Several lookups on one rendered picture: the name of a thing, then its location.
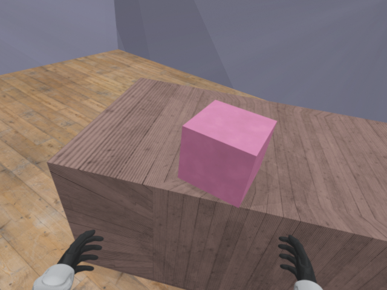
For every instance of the robot left forearm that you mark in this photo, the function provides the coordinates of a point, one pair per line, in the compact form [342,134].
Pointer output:
[56,277]

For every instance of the pedestal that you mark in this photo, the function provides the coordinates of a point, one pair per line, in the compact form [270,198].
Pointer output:
[323,180]

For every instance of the robot left hand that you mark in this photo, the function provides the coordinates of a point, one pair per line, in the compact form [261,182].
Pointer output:
[72,255]

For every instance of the robot right hand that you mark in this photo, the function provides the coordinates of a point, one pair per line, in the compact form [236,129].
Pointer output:
[303,269]

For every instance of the carton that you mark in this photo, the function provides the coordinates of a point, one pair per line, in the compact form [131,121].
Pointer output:
[222,149]

